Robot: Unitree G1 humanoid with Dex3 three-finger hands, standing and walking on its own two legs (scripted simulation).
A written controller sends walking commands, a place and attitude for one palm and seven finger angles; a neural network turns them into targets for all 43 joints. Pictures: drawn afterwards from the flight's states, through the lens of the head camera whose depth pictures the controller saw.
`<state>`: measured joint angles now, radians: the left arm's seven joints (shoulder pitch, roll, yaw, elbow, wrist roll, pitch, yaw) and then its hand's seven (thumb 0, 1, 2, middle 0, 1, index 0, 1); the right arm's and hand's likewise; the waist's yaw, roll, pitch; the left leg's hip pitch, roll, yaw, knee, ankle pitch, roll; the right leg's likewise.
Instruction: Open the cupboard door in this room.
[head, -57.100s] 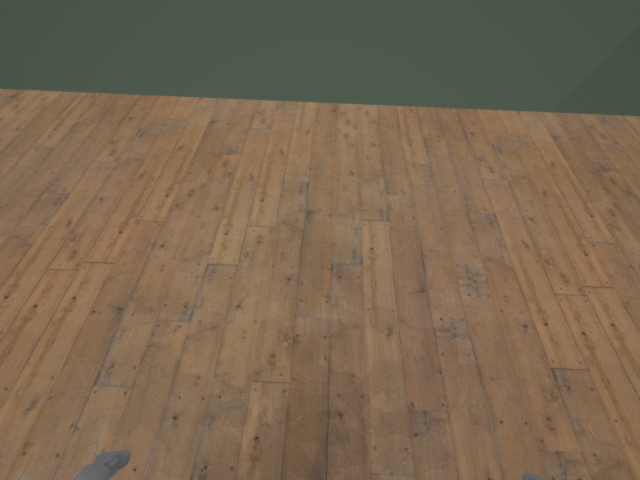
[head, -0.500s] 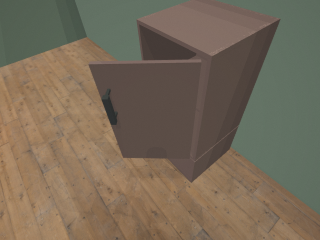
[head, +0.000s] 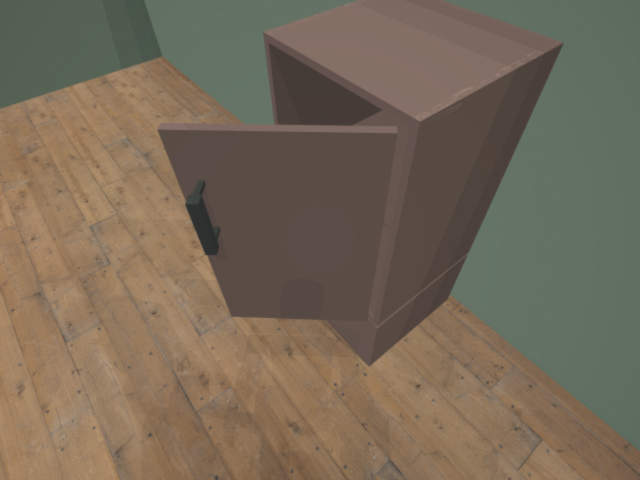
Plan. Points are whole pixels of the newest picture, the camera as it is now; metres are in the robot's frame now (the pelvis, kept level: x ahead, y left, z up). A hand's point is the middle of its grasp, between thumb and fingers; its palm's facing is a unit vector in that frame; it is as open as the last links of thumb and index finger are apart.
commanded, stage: come to a stop and stand still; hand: left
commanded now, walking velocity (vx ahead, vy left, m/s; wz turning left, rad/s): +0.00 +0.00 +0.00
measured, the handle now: (206, 218) +0.54 +0.24 -0.04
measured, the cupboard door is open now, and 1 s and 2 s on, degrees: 48 48 48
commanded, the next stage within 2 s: look again from close up in 0.60 s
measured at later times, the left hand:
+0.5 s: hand out of the picture +0.04 +0.17 -0.17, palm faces +0.03 -0.97 -0.23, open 7.3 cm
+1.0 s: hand out of the picture +0.03 +0.15 -0.17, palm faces +0.05 -0.98 -0.21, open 7.4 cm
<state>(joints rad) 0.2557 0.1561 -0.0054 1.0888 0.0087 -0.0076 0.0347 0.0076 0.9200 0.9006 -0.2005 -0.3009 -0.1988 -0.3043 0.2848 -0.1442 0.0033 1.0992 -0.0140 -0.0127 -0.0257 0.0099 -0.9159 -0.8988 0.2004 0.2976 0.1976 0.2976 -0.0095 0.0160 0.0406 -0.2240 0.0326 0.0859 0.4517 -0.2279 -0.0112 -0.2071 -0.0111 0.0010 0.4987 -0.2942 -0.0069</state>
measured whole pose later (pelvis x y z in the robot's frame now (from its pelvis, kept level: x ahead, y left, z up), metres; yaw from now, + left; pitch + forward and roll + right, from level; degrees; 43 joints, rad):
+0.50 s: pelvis +0.03 -0.01 +0.00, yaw +0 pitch +0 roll +1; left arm 0.25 0.16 0.00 1.11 0.01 -0.02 0.04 0.00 0.91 0.90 -0.20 -0.30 -0.20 -0.30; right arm 0.22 -0.17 0.00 1.12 -0.01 -0.01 -0.04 0.01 -0.92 -0.90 0.20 0.30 0.20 0.30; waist 0.00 0.00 0.04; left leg -0.16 0.05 0.07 0.42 -0.25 -0.04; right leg -0.14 0.01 -0.01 0.46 -0.32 -0.03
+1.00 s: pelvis +0.03 -0.02 +0.00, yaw +1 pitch -1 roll +1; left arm 0.27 0.15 0.00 1.11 0.01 -0.02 0.04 0.00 0.91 0.90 -0.20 -0.30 -0.20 -0.30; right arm 0.25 -0.15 0.00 1.14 -0.01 -0.01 -0.04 0.01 -0.92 -0.90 0.20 0.30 0.20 0.30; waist 0.00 0.00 0.04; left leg -0.14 0.06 0.06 0.40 -0.24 -0.05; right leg -0.12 0.02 -0.02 0.43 -0.31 -0.04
